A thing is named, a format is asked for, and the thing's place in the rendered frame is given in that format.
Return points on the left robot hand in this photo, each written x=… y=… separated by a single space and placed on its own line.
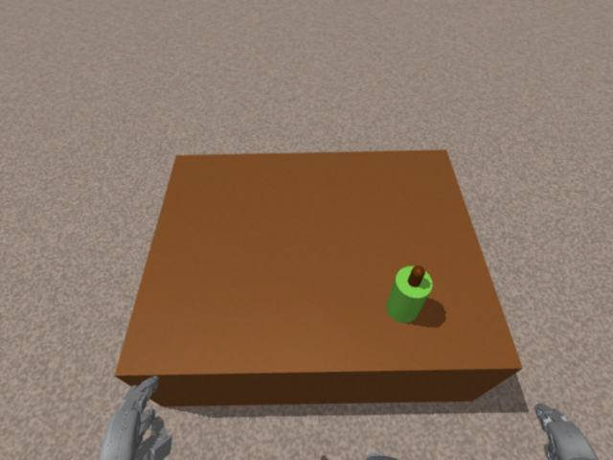
x=126 y=428

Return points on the right robot hand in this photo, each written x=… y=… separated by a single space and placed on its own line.
x=565 y=439

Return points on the bottle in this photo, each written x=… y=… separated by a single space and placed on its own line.
x=408 y=294

